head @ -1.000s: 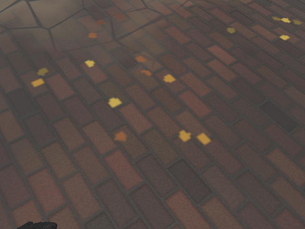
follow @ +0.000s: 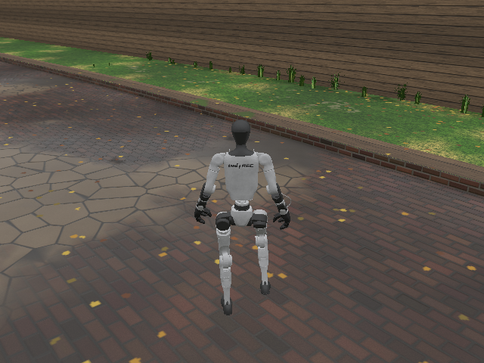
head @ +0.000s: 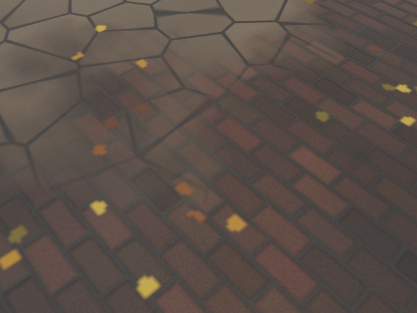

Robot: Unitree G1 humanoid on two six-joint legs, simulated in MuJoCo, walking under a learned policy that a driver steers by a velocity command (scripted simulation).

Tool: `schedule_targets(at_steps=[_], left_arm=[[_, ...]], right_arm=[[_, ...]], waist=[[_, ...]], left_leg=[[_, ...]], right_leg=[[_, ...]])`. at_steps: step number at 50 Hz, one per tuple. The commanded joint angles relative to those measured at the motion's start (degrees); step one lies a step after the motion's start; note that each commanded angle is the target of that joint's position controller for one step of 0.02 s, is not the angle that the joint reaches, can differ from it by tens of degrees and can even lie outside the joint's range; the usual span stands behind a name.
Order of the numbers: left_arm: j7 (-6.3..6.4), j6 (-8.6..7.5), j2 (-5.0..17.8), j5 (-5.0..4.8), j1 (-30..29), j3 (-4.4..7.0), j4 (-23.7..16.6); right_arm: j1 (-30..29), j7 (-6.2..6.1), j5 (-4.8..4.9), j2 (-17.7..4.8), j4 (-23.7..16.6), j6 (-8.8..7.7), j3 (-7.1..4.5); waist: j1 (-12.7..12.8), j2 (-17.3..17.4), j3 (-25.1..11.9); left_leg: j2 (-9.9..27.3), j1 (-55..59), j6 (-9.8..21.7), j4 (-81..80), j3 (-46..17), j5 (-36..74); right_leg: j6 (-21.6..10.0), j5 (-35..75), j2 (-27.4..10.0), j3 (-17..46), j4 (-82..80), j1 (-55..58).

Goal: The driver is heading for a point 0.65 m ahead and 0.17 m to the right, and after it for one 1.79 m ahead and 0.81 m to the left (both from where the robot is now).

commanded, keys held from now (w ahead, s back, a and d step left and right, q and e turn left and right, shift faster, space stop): w+e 0.60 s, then w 0.14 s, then q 0.26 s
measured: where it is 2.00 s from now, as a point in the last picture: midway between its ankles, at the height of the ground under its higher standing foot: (243, 273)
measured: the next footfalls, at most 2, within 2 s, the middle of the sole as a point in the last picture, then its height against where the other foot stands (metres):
right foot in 0.26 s outside the picture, level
left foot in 0.72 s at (215, 274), level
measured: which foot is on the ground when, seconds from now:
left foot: down 0.00-0.26, up 0.28-0.70, down 0.72-1.00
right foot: up 0.00-0.24, down 0.26-0.74, up 0.76-1.00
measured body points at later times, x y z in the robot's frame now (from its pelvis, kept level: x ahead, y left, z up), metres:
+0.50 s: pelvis +0.27 -0.08 +0.00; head +0.30 -0.10 +0.45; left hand +0.43 +0.17 -0.11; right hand +0.37 -0.39 -0.09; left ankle +0.40 +0.08 -0.68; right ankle +0.26 -0.15 -0.75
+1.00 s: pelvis +0.52 -0.10 +0.00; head +0.57 -0.10 +0.45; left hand +0.79 +0.07 -0.10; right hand +0.48 -0.38 -0.12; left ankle +0.58 -0.02 -0.75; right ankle +0.52 -0.26 -0.70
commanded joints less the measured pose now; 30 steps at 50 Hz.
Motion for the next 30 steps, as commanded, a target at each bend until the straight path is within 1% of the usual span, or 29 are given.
schedule_targets(at_steps=[1,3,5,7,8,9,10,11,12,13,14,15,16,17,18,19,20,22,24,26,27,28,30], left_arm=[[-0.86,-0.39,0.71,0.12,0.23,-0.03,-3.43],[-1.70,-0.73,-0.05,0.22,-4.31,-0.50,-4.90],[-2.36,-0.74,-0.21,0.25,-8.14,-0.72,-6.63],[-2.90,-0.63,0.31,0.23,-10.78,-0.66,-8.34],[-3.15,-0.57,0.71,0.27,-11.45,-0.52,-9.11],[-3.35,-0.49,1.30,0.33,-11.24,-0.23,-9.66],[-3.40,-0.32,2.23,0.42,-9.93,0.28,-9.89],[-3.32,-0.10,3.65,0.42,-6.24,1.12,-9.41],[-2.96,0.03,5.93,0.22,1.65,2.60,-7.55],[-1.96,0.53,10.07,0.08,11.76,4.72,-4.87],[-1.18,0.44,17.46,-0.62,11.63,5.99,-4.66],[-1.50,-0.62,14.03,-0.12,12.91,4.63,-7.06],[-1.78,-1.51,10.24,0.47,11.28,3.46,-6.54],[-1.71,-2.03,8.76,0.43,8.49,3.00,-6.53],[-1.59,-2.13,6.76,0.46,4.38,2.36,-7.10],[-1.30,-2.24,5.24,1.17,1.70,1.77,-8.13],[-1.11,-2.23,5.01,1.47,0.58,1.63,-8.79],[-0.56,-2.46,5.99,1.05,0.87,1.89,-8.64],[0.23,-2.41,7.61,0.77,2.35,2.40,-8.02],[0.73,-2.11,7.95,0.47,3.70,2.57,-7.44],[0.88,-1.93,8.03,0.38,4.50,2.62,-7.15],[0.95,-1.80,8.21,0.31,5.55,2.71,-6.72],[0.94,-1.58,8.24,0.00,7.54,2.81,-5.77]], right_arm=[[-5.65,-0.62,0.03,-8.01,-3.75,-1.10,-1.74],[-4.13,-0.92,0.35,-9.21,-2.95,-0.68,-2.02],[-1.94,-1.01,0.83,-10.33,-1.86,-0.05,-2.38],[-0.39,-0.97,1.49,-11.21,-0.88,0.79,-2.75],[-0.04,-0.99,1.81,-11.69,-0.53,1.27,-2.95],[-0.27,-1.06,2.09,-12.35,-0.44,1.70,-3.15],[-0.67,-1.23,2.37,-13.28,-0.52,2.09,-3.42],[-1.14,-1.41,2.64,-14.04,-0.66,2.54,-3.64],[-2.09,-1.56,2.88,-13.96,-0.88,2.99,-3.53],[-1.54,-1.81,2.12,-12.28,-1.39,2.79,-2.78],[3.75,-1.05,-0.62,-3.85,-4.68,1.54,-0.05],[-0.28,-0.26,0.95,-6.23,-5.35,-0.79,0.15],[-6.78,0.31,3.40,-9.91,-7.12,-2.07,-0.86],[-8.16,0.17,3.24,-9.06,-7.72,-2.77,-0.43],[-8.07,-0.28,1.71,-9.02,-7.02,-2.87,-0.57],[-6.94,-0.41,0.89,-9.71,-6.54,-2.36,-1.02],[-6.10,-0.30,0.64,-9.66,-6.40,-1.62,-1.19],[-5.94,-0.33,0.12,-7.93,-6.50,-0.51,-0.87],[-9.65,-0.42,-0.10,-6.16,-7.67,-0.01,-0.15],[-14.09,-0.11,0.03,-4.91,-8.66,-0.08,0.49],[-16.12,0.13,0.26,-4.57,-9.13,-0.21,0.71],[-17.86,0.36,0.59,-4.64,-9.63,-0.34,0.78],[-19.90,0.71,1.24,-5.63,-10.54,-0.65,0.52]], waist=[[2.00,6.13,1.27],[0.14,5.18,2.41],[-1.37,4.59,3.55],[-2.01,4.74,4.36],[-1.84,5.06,4.40],[-1.07,5.70,3.75],[0.20,6.88,2.06],[2.64,7.90,-0.68],[7.39,7.27,-4.80],[11.91,4.11,-10.12],[5.84,-12.59,-13.85],[8.72,-7.57,-23.77],[10.28,-3.58,-16.17],[8.10,-0.44,-10.71],[5.42,2.28,-6.80],[3.24,1.25,-5.56],[2.09,0.92,-4.88],[1.32,1.66,-3.88],[2.18,1.51,-2.13],[3.92,0.26,-1.11],[4.81,-0.41,-0.80],[5.62,-0.78,-0.65],[6.37,-1.40,-0.54]], left_leg=[[15.26,-1.29,8.18,-9.89,-5.20,13.49],[15.24,-0.16,7.56,-9.96,-2.23,13.88],[16.34,3.24,7.21,-9.38,-0.79,14.27],[17.59,7.81,6.54,-7.60,0.21,16.36],[18.14,9.86,6.05,-5.97,0.78,19.50],[18.33,11.29,5.42,-3.35,1.67,26.60],[18.28,12.32,4.75,0.58,2.56,36.76],[17.84,12.51,4.04,6.96,3.47,46.29],[16.08,9.77,2.59,17.73,5.12,49.86],[13.81,-1.50,0.11,33.14,5.49,39.50],[3.30,-29.16,-4.05,55.00,3.46,-13.15],[-0.78,-36.69,-3.93,63.75,-11.54,-23.74],[2.38,-41.85,-2.42,63.56,-13.60,-18.51],[4.81,-40.94,-1.42,58.83,-13.31,-13.59],[6.71,-37.34,-1.65,53.42,-13.22,-10.70],[7.97,-32.71,-1.98,50.11,-13.65,-8.64],[8.10,-30.03,-2.56,48.12,-13.58,-7.71],[7.63,-28.26,-4.37,42.83,-12.26,-5.88],[6.56,-28.09,-5.94,34.82,-11.43,0.42],[4.79,-25.53,-6.44,25.27,-11.14,9.32],[3.77,-23.80,-6.50,21.22,-10.98,12.83],[2.85,-22.33,-6.53,18.49,-10.86,15.22],[2.09,-20.92,-6.12,15.29,-11.90,16.23]], right_leg=[[0.00,9.80,-1.84,1.31,-7.81,-0.11],[-0.59,13.44,-1.17,-1.23,-13.98,1.03],[-1.45,13.16,-0.74,-2.76,-17.97,0.33],[-2.66,10.17,-0.26,-3.90,-20.59,-1.08],[-3.45,7.75,0.32,-4.76,-21.47,-1.10],[-4.45,4.93,1.53,-6.08,-22.14,0.51],[-5.59,1.77,3.43,-7.88,-22.14,3.78],[-6.91,-1.01,5.81,-9.63,-22.12,9.29],[-8.76,0.82,8.61,-10.73,-25.23,20.04],[-11.33,3.27,7.65,-5.57,-26.99,37.45],[-21.56,-2.29,-7.92,24.99,-30.28,57.97],[-26.40,-12.03,-13.89,45.25,-40.65,62.88],[-22.72,-9.41,-12.50,37.81,-42.66,58.57],[-20.60,-5.30,-10.13,30.83,-42.37,50.70],[-18.91,1.37,-7.86,24.98,-42.56,42.36],[-18.33,7.30,-6.31,21.22,-43.50,36.37],[-18.29,9.91,-5.35,19.82,-44.68,32.86],[-18.57,14.89,-4.33,16.41,-45.84,28.17],[-17.60,15.33,-2.50,13.06,-46.44,25.06],[-15.38,11.33,0.04,10.51,-46.05,22.92],[-14.50,9.04,0.66,10.21,-45.76,22.11],[-13.86,7.22,0.69,10.69,-45.51,21.85],[-13.16,4.36,-0.39,13.20,-43.97,23.41]])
